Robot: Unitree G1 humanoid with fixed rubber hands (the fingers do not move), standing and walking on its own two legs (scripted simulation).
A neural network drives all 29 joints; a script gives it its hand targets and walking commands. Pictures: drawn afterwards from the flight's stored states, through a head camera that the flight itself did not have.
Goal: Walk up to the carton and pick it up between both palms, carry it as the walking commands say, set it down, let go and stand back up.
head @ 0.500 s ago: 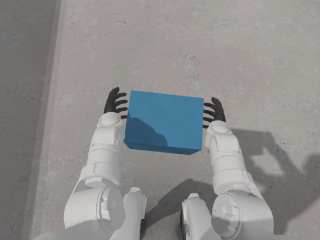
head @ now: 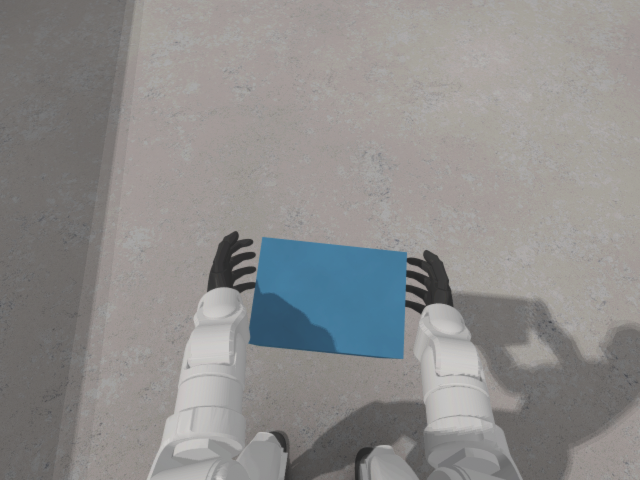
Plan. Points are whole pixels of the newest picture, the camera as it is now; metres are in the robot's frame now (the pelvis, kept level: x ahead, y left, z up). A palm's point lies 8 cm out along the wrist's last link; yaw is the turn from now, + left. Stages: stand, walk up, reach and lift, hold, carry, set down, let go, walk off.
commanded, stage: reach and lift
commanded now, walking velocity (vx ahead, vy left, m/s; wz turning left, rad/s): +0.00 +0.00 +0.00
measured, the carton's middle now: (326, 303) +0.36 +0.02 -0.12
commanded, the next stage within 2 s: none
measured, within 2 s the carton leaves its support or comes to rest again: neither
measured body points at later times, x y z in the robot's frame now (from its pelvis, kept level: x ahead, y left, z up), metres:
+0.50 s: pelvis +0.01 -0.01 +0.03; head +0.05 +0.00 +0.48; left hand +0.33 +0.16 +0.03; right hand +0.35 -0.13 +0.02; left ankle +0.05 +0.14 -0.70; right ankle +0.03 -0.13 -0.70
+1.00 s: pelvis +0.02 +0.00 +0.04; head -0.01 +0.00 +0.49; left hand +0.33 +0.16 +0.08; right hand +0.33 -0.13 +0.06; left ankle +0.05 +0.14 -0.70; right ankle +0.03 -0.13 -0.70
